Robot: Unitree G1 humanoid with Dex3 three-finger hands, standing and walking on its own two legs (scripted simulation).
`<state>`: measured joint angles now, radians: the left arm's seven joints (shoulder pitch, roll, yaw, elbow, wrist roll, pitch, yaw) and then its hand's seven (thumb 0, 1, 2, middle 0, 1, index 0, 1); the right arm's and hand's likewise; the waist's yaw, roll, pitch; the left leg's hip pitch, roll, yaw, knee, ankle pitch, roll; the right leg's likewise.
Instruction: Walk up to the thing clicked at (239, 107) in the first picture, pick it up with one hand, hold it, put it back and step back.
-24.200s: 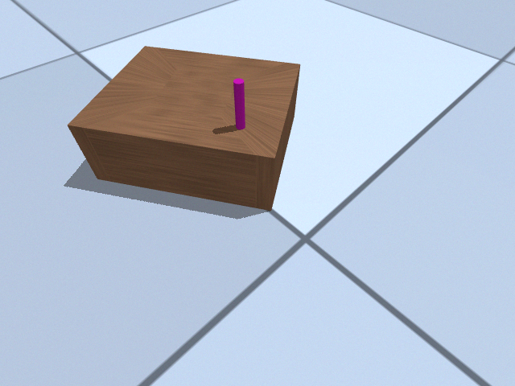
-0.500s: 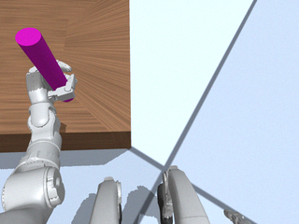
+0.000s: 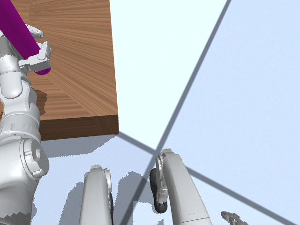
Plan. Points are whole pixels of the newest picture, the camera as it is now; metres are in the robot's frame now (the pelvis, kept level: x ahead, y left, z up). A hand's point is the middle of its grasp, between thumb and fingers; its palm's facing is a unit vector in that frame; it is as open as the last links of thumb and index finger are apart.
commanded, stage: crouch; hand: left
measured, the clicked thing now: (21, 38) +0.54 +0.21 +0.05
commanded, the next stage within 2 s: lower in 0.20 s
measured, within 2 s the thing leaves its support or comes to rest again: rests again in 1.30 s
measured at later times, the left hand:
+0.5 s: hand (45, 53) +0.57 +0.20 -0.04, palm faces +0.20 -0.98 -0.02, open 5.3 cm
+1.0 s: hand (51, 62) +0.58 +0.20 -0.10, palm faces +0.19 -0.98 -0.05, open 5.3 cm
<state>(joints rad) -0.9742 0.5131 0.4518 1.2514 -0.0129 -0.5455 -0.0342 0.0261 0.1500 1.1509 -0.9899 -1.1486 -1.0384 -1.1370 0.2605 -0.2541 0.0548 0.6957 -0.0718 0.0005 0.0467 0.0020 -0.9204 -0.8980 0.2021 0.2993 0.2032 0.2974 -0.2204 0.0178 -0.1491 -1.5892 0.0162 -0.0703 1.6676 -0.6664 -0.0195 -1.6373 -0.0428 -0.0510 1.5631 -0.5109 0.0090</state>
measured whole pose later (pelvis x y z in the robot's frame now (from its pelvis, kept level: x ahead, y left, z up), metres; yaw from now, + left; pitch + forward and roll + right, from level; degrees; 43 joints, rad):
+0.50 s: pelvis +0.00 +0.00 -0.03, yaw +0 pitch +37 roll -4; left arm -1.07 0.57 0.46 1.31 0.01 -0.53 -0.02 0.03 0.15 1.15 -0.99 -1.15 -1.04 -1.14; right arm 0.26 -0.26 0.08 0.68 -0.08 0.00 0.05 0.00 -0.93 -0.90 0.20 0.30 0.20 0.30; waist -0.25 0.03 -0.15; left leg -1.74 0.01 -0.07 1.78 -0.70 -0.02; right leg -1.78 -0.05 -0.05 1.67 -0.54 0.01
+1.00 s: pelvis -0.02 +0.01 -0.09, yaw -1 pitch +39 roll -5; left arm -1.15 0.65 0.47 1.30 0.06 -0.48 -0.02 0.03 0.15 1.15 -0.99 -1.15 -1.04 -1.14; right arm 0.27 -0.27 0.10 0.66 -0.09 0.02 0.06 0.00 -0.92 -0.90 0.20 0.30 0.20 0.30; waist -0.29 0.03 -0.12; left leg -1.93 -0.01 -0.08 1.99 -0.73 -0.01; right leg -1.98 -0.06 -0.04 1.86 -0.55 0.02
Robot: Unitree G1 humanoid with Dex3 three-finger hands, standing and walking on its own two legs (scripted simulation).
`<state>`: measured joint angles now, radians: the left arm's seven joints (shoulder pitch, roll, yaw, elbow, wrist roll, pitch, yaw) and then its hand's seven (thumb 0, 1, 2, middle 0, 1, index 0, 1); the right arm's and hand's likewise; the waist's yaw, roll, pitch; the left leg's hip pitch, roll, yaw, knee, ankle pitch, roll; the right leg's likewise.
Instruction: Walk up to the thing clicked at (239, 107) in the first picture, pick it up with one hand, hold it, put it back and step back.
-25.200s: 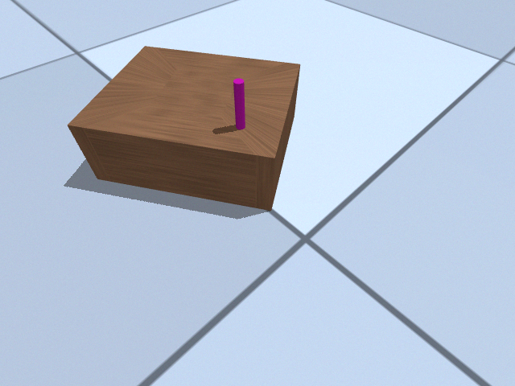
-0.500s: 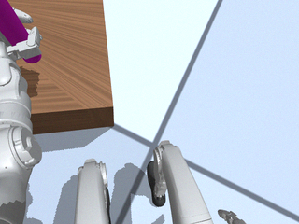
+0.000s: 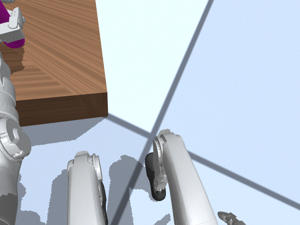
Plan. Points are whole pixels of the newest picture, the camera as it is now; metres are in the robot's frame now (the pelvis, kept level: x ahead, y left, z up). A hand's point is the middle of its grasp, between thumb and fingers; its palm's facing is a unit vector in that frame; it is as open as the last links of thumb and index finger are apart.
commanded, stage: lower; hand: left
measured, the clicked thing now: out of the picture +0.59 +0.22 +0.04
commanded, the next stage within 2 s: loosen in 0.48 s
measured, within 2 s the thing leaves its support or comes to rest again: rests again in 0.30 s
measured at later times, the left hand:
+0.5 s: hand (15, 26) +0.60 +0.20 -0.04, palm faces +0.18 -0.98 -0.06, open 5.3 cm
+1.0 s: hand (10, 19) +0.60 +0.21 -0.02, palm faces +0.19 -0.98 -0.03, open 8.5 cm
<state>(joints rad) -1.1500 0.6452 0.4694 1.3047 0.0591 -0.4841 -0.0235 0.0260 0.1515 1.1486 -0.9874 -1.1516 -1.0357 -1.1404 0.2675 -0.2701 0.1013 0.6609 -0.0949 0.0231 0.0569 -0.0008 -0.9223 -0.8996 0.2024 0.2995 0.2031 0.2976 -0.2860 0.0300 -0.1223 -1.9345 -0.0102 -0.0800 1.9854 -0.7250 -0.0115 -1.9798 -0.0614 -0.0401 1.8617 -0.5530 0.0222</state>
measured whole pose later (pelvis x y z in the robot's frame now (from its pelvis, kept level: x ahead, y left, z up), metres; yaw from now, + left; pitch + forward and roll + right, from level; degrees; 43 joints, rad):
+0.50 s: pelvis -0.01 +0.00 -0.04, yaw +0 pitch +38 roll -6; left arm -1.21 0.69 0.47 1.29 0.09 -0.43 -0.04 0.03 0.15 1.15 -0.99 -1.15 -1.04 -1.14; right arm 0.27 -0.29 0.12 0.64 -0.10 0.04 0.06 0.00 -0.91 -0.89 0.20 0.30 0.20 0.30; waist -0.31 0.03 -0.09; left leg -2.04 -0.02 -0.09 2.10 -0.72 -0.01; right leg -2.08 -0.07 -0.04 1.96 -0.55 0.03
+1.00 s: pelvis -0.01 +0.00 -0.05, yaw -1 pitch +38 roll -6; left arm -1.27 0.70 0.45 1.29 0.07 -0.43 -0.04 0.01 -0.03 0.60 -0.87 -0.78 -0.88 -0.76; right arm 0.27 -0.29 0.13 0.61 -0.10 0.05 0.06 0.00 -0.91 -0.89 0.20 0.30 0.20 0.30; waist -0.30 0.03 -0.08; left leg -2.08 -0.03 -0.09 2.13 -0.72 0.00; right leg -2.11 -0.07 -0.04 1.99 -0.54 0.03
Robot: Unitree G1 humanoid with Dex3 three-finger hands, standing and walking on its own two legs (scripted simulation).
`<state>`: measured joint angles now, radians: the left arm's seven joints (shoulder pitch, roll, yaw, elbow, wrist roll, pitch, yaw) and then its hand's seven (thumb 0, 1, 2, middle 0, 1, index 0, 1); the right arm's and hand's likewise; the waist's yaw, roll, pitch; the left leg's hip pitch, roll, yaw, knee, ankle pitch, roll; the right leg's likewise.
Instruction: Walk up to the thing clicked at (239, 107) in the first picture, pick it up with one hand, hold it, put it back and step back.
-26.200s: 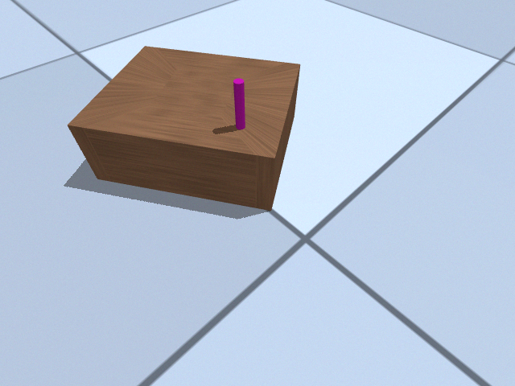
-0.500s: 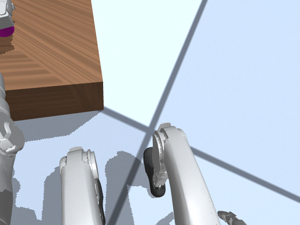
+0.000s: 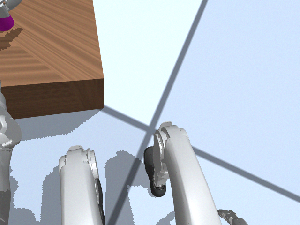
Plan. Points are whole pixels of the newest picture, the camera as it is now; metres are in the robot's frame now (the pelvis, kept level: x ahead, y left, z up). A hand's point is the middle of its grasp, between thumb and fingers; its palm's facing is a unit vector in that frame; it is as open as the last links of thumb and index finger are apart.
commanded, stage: open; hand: left
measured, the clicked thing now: out of the picture +0.61 +0.22 +0.05
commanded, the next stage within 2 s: withdraw in 0.16 s
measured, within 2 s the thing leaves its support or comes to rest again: neither
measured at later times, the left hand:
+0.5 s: hand out of the picture +0.62 +0.23 +0.05, palm faces +0.25 -0.97 -0.03, open 17.1 cm
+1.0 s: hand out of the picture +0.60 +0.32 +0.20, palm faces +0.35 -0.90 -0.27, open 17.4 cm
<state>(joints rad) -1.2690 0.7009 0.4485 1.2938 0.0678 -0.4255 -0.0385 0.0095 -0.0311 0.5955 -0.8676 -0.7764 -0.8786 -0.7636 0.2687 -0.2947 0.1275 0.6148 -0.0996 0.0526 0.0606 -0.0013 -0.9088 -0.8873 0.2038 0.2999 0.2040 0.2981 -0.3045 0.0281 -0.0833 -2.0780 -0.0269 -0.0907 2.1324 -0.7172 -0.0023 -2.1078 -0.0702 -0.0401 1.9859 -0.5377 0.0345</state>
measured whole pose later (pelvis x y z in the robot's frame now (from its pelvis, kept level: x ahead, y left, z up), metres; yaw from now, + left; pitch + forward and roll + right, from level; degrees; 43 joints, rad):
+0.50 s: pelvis +0.00 +0.00 +0.01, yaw +0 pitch +38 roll -6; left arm -1.26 0.71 0.49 1.19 0.08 -0.36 -0.04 -0.01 -0.57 0.07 -0.17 -0.11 -0.16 -0.11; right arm 0.27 -0.28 0.12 0.60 -0.08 0.07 0.05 0.00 -0.91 -0.89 0.20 0.30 0.20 0.30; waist -0.30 0.03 -0.09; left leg -2.05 -0.03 -0.08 2.11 -0.72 0.00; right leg -2.08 -0.07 -0.03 1.96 -0.54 0.04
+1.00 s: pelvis +0.03 +0.01 +0.17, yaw +0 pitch +32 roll -5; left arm -1.20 0.88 0.45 1.33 0.18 -0.08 0.01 -0.01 -0.53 0.07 -0.07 -0.06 -0.07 -0.06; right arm 0.31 -0.28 0.11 0.60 -0.02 0.12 0.01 0.00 -0.90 -0.90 0.20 0.30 0.20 0.30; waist -0.26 0.01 -0.09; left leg -1.49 0.03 -0.06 1.56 -0.62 0.01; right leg -1.52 -0.02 -0.04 1.41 -0.45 0.04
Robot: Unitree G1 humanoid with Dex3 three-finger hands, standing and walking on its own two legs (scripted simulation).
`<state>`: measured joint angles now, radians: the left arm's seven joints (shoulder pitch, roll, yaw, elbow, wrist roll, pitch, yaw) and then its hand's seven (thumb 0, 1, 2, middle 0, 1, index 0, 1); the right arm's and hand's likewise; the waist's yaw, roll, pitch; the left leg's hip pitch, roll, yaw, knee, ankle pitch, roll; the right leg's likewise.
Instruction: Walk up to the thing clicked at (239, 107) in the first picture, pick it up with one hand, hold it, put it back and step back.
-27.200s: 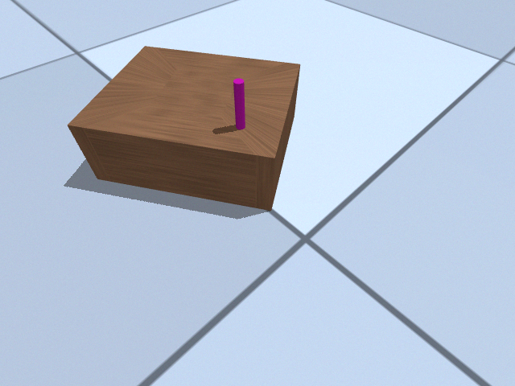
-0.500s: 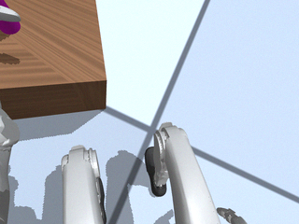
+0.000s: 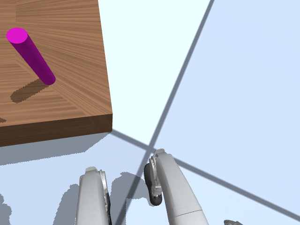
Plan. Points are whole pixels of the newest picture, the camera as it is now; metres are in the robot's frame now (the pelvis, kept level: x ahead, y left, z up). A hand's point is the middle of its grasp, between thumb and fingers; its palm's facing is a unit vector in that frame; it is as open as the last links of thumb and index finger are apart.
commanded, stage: home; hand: left
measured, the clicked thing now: (36, 61) +0.58 +0.22 -0.12
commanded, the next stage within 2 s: none
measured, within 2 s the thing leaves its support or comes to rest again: neither
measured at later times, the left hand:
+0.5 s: hand out of the picture +0.41 +0.25 +0.04, palm faces +0.22 -0.92 -0.33, open 17.5 cm
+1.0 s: hand (28, 206) +0.23 +0.17 +0.07, palm faces +0.19 -0.95 -0.25, open 17.4 cm
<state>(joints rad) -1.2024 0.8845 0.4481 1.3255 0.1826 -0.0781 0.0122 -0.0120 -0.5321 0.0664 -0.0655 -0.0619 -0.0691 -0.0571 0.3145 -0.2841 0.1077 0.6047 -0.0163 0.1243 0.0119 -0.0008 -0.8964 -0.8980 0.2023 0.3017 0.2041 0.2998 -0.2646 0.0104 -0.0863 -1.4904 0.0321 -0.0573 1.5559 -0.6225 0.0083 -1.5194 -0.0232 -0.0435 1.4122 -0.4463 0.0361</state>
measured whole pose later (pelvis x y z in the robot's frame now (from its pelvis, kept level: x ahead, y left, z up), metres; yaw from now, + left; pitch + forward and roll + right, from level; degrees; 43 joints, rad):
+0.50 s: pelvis +0.06 +0.00 +0.12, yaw +2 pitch +17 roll -3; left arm -0.37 0.39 0.25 0.86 0.03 0.03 0.10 -0.01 -0.55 0.04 -0.06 -0.06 -0.06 -0.05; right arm 0.31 -0.24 0.03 0.61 0.04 0.06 -0.07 0.00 -0.90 -0.90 0.20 0.30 0.20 0.30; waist -0.11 0.00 -0.11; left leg -0.81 0.04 -0.03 1.03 -0.52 -0.01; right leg -0.85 -0.01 -0.04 0.93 -0.38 0.02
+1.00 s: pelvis +0.08 -0.02 +0.15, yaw +4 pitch +7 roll -1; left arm 0.41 0.20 -0.02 0.16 -0.04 0.17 0.14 -0.01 -0.54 0.05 -0.06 -0.06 -0.06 -0.05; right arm 0.21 -0.20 0.03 0.54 0.04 -0.02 -0.14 0.01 -0.90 -0.90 0.20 0.30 0.20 0.30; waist 0.00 0.02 -0.07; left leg -0.48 0.03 -0.04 0.84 -0.48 -0.02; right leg -0.53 -0.03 -0.06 0.79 -0.38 0.01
